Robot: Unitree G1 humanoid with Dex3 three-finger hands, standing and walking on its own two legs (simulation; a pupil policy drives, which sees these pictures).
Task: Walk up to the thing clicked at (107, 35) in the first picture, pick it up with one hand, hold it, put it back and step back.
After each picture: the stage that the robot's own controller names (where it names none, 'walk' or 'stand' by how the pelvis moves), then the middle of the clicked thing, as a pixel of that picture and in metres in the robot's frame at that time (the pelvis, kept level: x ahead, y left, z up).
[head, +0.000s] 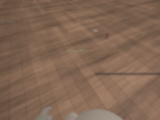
stand; (107, 36) +2.07 -0.37 -0.72
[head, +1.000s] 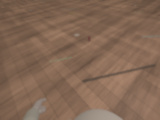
walk; (89, 38) +1.95 +0.06 -0.69
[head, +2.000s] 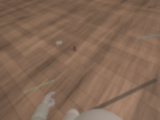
walk; (74, 48) +1.29 +0.38 -0.70
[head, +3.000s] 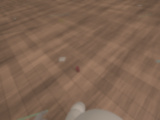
walk; (77, 69) +0.85 +0.34 -0.72
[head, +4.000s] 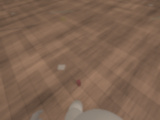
walk; (78, 83) +0.55 +0.23 -0.70
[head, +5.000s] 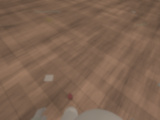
stand; (70, 97) +0.35 +0.20 -0.70
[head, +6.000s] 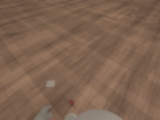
stand; (71, 103) +0.32 +0.21 -0.72
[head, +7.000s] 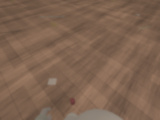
stand; (72, 101) +0.32 +0.19 -0.73
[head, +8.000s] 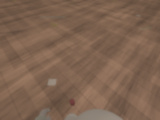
stand; (72, 102) +0.31 +0.20 -0.73
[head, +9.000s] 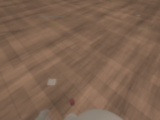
stand; (72, 102) +0.31 +0.20 -0.73
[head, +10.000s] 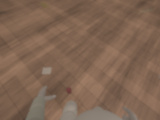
go down; (69, 90) +0.33 +0.21 -0.68
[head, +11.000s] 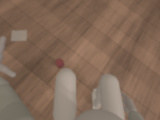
go down; (60, 63) +0.38 +0.25 -0.30
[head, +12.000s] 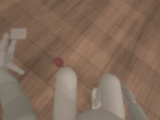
close in; (59, 62) +0.38 +0.26 -0.29
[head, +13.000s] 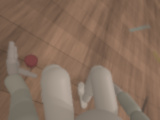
close in; (31, 62) +0.35 +0.30 -0.21
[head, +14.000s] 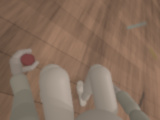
close; (28, 61) +0.35 +0.30 -0.21
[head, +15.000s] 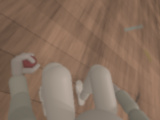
lift; (29, 62) +0.33 +0.29 -0.22
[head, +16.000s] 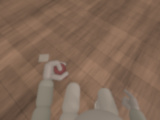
lift; (61, 71) +0.32 +0.21 -0.01
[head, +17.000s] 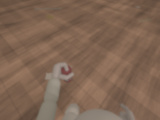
hold; (67, 74) +0.32 +0.18 +0.01
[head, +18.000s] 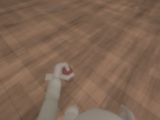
hold; (67, 74) +0.33 +0.17 +0.00
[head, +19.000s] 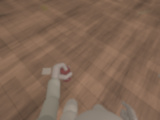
crouch; (66, 74) +0.34 +0.18 -0.05
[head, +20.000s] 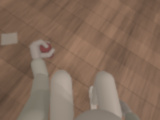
lower; (47, 51) +0.45 +0.27 -0.11
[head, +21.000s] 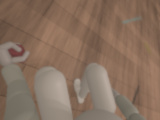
lower; (18, 54) +0.40 +0.32 -0.22
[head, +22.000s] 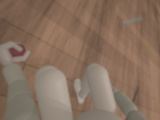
lower; (19, 53) +0.39 +0.32 -0.22
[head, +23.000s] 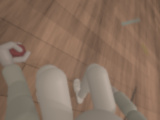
lower; (19, 53) +0.39 +0.32 -0.22
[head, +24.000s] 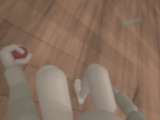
lower; (21, 55) +0.38 +0.32 -0.22
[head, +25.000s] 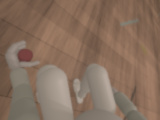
open; (25, 57) +0.37 +0.30 -0.22
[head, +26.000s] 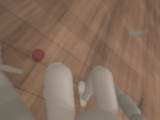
stand; (37, 56) +0.37 +0.28 -0.23
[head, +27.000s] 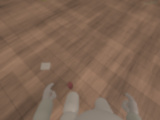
stand; (70, 85) +0.36 +0.20 -0.58
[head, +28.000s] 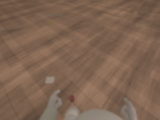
stand; (72, 99) +0.35 +0.20 -0.67
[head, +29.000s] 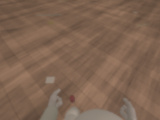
stand; (72, 99) +0.35 +0.19 -0.67
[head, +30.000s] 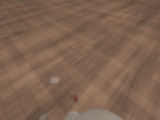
stand; (75, 98) +0.37 +0.18 -0.72
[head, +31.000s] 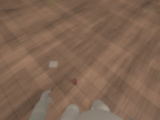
walk; (74, 82) +0.45 +0.16 -0.70
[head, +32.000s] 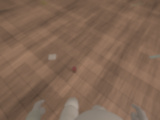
walk; (74, 69) +0.64 +0.22 -0.70
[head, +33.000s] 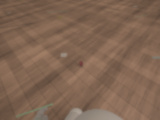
stand; (81, 64) +0.96 +0.24 -0.70
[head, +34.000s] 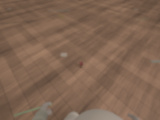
stand; (81, 65) +0.96 +0.19 -0.72
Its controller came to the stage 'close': yes
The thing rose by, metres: 0.70
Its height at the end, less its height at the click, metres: +0.00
